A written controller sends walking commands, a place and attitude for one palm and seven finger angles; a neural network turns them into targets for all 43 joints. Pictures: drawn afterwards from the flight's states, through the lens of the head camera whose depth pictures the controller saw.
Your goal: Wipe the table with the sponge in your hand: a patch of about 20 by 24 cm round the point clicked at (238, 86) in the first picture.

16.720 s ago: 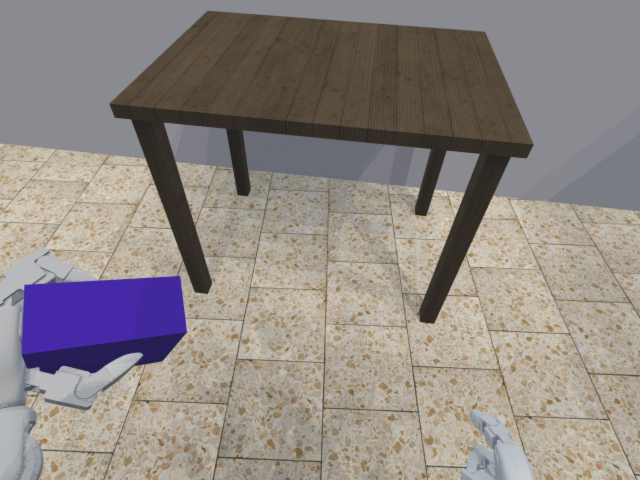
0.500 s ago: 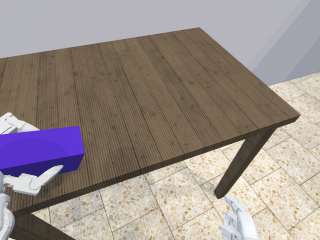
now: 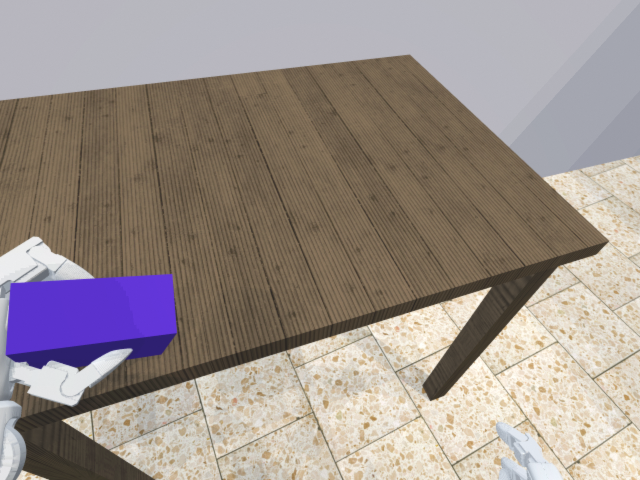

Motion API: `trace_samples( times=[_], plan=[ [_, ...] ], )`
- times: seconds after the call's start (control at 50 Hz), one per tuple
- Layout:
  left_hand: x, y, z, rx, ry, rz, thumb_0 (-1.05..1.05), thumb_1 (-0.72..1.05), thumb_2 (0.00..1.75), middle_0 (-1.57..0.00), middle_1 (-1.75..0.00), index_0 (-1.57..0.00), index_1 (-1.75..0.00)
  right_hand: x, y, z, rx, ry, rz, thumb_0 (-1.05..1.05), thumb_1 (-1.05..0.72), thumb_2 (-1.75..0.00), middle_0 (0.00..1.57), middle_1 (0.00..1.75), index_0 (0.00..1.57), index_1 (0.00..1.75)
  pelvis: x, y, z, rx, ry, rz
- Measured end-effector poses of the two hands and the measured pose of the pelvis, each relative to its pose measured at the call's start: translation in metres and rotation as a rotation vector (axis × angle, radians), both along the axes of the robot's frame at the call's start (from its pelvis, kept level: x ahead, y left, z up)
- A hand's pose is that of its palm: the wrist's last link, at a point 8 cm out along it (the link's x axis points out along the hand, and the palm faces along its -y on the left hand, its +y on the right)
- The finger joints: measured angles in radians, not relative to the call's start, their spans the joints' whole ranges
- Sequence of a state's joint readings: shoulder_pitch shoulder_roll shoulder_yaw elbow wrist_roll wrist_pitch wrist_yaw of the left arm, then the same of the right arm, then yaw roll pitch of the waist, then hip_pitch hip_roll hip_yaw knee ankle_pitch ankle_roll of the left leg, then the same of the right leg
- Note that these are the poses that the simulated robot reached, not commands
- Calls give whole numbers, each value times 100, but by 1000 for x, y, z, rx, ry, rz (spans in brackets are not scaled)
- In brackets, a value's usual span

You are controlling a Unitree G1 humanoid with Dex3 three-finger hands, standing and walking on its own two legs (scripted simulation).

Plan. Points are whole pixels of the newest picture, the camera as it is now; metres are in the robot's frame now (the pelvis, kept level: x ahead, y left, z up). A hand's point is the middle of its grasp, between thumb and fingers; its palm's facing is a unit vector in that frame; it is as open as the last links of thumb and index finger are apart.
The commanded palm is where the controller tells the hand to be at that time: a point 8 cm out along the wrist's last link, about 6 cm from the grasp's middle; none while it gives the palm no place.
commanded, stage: come to a stop and stand still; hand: left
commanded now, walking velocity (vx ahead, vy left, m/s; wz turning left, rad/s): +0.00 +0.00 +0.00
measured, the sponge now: (122, 323) +0.23 +0.22 +0.13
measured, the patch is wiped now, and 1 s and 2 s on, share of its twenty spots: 0.00 0.00 0.00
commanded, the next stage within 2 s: look again from close up in 0.60 s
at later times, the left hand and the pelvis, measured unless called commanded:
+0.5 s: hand out of the picture +0.18 +0.30 +0.16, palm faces +0.44 -0.84 -0.33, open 9.4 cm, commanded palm +0.12 +0.32 +0.18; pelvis -0.03 +0.04 +0.00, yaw +1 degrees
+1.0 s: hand (13, 347) +0.19 +0.28 +0.16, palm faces +0.37 -0.86 -0.36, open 9.4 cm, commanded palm +0.13 +0.32 +0.18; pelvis -0.03 +0.03 +0.01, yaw +0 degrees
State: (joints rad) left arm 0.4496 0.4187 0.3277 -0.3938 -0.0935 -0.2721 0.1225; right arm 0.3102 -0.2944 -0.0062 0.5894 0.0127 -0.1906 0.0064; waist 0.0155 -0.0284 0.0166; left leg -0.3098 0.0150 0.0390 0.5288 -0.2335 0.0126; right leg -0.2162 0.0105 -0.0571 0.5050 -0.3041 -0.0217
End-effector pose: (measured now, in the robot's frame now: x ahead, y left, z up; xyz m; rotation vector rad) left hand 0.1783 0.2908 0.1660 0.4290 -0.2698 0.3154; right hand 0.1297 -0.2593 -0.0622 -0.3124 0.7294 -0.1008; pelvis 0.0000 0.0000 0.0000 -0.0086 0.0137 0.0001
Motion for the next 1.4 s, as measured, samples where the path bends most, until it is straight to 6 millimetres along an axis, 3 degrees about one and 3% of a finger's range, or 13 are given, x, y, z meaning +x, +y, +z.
trace_samples(
  times=[0.08,0.16,0.28,0.44,0.54,0.84,1.08,1.14,1.22,1.32,1.4],
  plan=[
    [-4,17,-13,-22,19,35,0,-44,104,-82,-135,-81,-136,3,14,-2,-16,42,23,1,-90,-90,20,29,20,30,-3,7,0,-6,-4,22],
    [-7,33,-1,-13,-40,65,0,-44,104,-82,-135,-81,-136,15,38,-1,10,21,64,1,-90,-90,20,29,20,30,-8,16,0,-12,-6,32],
    [-18,40,20,11,-117,41,0,-44,105,-82,-135,-81,-136,34,79,5,80,-63,103,1,-90,-90,20,29,21,30,-18,30,0,-11,-5,26],
    [-34,51,9,-12,-50,74,0,-44,105,-82,-135,-81,-136,39,107,9,117,-101,123,1,-90,-90,20,30,21,30,-30,40,2,-12,-11,22],
    [-39,51,4,-33,-31,86,0,-44,105,-82,-135,-81,-136,33,105,10,99,-87,121,1,-90,-90,20,30,21,30,-35,41,3,-17,-18,26],
    [-35,36,9,-7,-14,35,0,-44,105,-82,-136,-81,-136,10,74,12,46,-71,23,1,-90,-90,20,30,21,30,-36,38,5,-24,-41,10],
    [-29,26,8,-11,16,29,0,-44,105,-82,-136,-80,-136,10,70,8,57,-64,2,1,-90,-90,20,29,21,30,-31,34,5,-23,-47,0],
    [-14,38,35,164,-58,24,0,-44,105,-82,-136,-80,-136,12,74,2,29,-44,65,1,-90,-90,20,29,20,30,-33,29,1,-15,-51,30],
    [1,54,50,60,-43,121,0,-44,105,-82,-136,-80,-136,21,77,-5,79,-32,109,1,-90,-90,20,29,21,30,-30,25,1,-1,-61,12],
    [-6,15,23,144,182,56,0,-44,105,-82,-136,-80,-136,39,73,2,129,-105,96,1,-90,-90,20,30,21,30,-25,19,0,8,-58,-10],
    [-22,-3,18,202,204,16,0,-44,105,-82,-136,-80,-136,52,64,4,110,-119,89,1,-90,-90,20,30,21,30,-22,8,-2,9,-49,-4]
  ],
)
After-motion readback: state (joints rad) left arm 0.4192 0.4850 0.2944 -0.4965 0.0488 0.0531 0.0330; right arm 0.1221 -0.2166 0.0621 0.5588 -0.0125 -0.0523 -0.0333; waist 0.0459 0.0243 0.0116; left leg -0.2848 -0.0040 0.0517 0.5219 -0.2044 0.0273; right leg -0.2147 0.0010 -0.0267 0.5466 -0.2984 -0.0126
